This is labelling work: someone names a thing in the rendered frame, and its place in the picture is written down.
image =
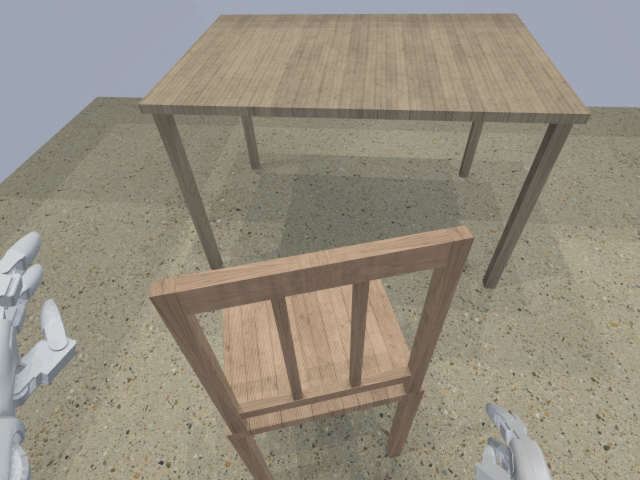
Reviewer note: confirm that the table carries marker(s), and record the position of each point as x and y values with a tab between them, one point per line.
436	67

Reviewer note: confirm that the left robot forearm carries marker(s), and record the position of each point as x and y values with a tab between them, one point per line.
14	463

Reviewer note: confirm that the right robot hand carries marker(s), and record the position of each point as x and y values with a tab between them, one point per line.
522	460

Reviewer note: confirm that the chair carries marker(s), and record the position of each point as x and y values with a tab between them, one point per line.
313	336

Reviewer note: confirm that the left robot hand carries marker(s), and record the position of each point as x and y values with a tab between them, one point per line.
48	357

